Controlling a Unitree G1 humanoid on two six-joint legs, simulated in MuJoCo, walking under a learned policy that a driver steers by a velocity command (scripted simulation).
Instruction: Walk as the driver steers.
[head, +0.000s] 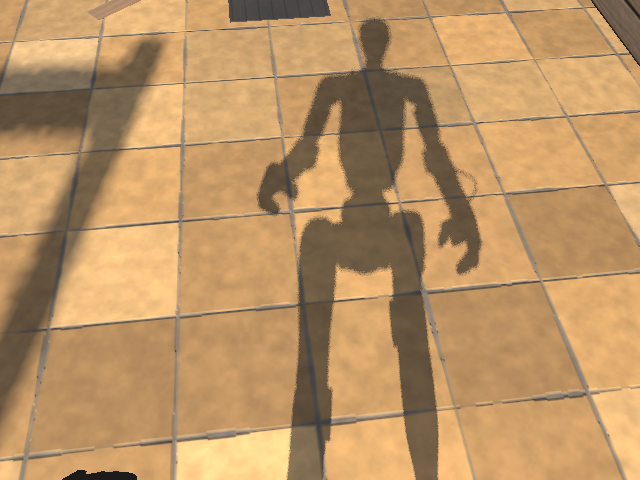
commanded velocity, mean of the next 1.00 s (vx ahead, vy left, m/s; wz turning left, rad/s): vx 0.50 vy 0.00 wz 0.33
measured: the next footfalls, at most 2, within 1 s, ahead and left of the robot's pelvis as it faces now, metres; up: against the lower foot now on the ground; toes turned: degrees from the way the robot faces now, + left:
right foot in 0.20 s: +0.30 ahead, -0.15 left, +0.00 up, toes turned +11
left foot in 0.72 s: +0.49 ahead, +0.18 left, +0.00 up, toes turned +26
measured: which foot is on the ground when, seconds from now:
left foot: down 0.00-0.20, up 0.22-0.70, down 0.72-1.00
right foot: up 0.00-0.18, down 0.20-0.74, up 0.76-1.00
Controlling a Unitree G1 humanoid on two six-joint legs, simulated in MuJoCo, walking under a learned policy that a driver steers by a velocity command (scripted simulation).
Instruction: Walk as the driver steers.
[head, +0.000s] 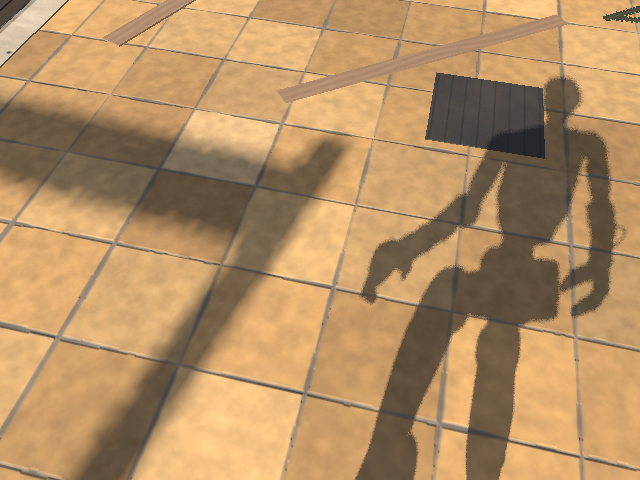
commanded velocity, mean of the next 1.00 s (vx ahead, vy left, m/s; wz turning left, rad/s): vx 0.21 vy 0.00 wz -0.19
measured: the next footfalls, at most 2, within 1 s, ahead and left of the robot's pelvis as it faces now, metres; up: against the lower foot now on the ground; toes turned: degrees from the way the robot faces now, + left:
right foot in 0.26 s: +0.31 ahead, -0.16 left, +0.00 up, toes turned -11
left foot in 0.68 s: +0.41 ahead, +0.07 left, +0.00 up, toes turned -12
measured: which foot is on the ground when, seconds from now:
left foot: down 0.00-0.24, up 0.26-0.66, down 0.68-1.00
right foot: up 0.00-0.24, down 0.26-1.00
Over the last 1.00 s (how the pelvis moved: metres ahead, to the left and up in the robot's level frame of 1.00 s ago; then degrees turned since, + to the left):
0.51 0.10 0.00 19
